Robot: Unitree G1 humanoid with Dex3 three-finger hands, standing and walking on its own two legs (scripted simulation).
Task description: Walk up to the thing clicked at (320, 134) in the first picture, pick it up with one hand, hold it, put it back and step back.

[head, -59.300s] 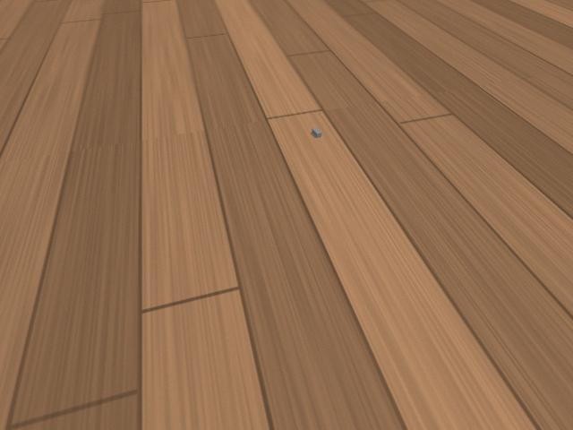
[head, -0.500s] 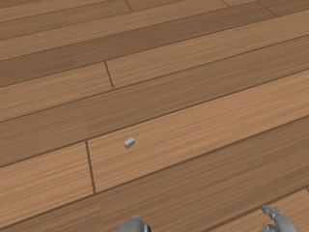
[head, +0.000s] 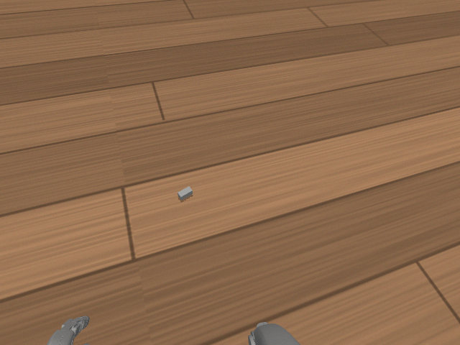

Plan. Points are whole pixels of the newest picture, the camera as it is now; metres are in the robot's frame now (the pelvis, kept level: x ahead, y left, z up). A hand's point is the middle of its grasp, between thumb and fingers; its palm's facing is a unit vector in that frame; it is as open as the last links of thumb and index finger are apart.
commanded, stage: step back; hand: left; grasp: from above
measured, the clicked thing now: (185, 193) +0.86 +0.21 -0.75
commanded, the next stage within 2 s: stand in 1.78 s
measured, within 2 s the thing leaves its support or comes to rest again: neither
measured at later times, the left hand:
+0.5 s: hand out of the picture -0.07 +0.22 -0.13, palm faces -0.03 -0.90 -0.44, open 7.4 cm
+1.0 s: hand out of the picture -0.25 +0.21 -0.16, palm faces +0.01 -0.93 -0.37, open 7.4 cm
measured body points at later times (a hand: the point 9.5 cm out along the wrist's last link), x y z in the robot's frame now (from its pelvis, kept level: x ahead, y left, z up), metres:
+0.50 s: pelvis -0.17 -0.04 +0.00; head -0.13 -0.07 +0.45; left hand -0.07 +0.27 -0.10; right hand -0.10 -0.37 -0.13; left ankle -0.19 +0.11 -0.65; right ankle -0.13 -0.15 -0.73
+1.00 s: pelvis -0.28 -0.06 -0.01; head -0.26 -0.06 +0.44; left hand -0.25 +0.25 -0.13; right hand -0.16 -0.38 -0.12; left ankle -0.25 +0.06 -0.73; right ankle -0.31 -0.19 -0.73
